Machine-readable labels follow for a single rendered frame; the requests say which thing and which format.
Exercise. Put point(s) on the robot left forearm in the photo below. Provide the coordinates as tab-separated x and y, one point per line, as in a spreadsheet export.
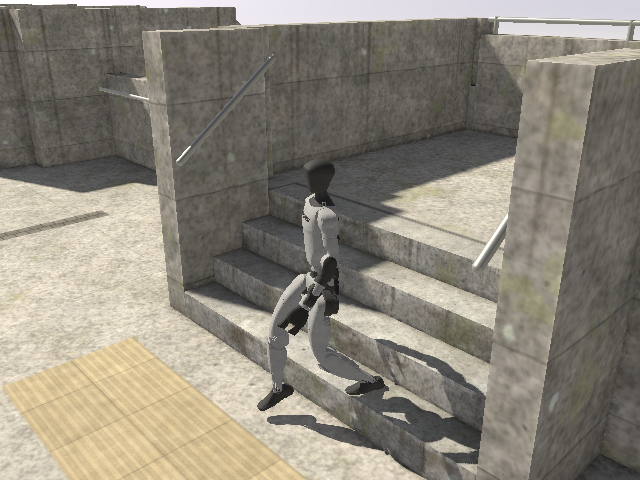
315	290

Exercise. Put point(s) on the robot right thigh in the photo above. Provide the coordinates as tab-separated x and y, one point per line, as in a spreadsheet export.
290	299

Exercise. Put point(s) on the right robot hand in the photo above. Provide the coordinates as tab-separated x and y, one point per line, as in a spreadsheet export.
336	282

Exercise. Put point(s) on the left robot foot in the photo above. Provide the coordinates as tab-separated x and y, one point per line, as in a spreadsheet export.
362	388

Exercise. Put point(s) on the left robot hand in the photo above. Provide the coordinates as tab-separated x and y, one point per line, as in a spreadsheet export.
297	316

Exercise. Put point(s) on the left robot upper arm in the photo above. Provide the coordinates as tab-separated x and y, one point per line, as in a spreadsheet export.
327	222

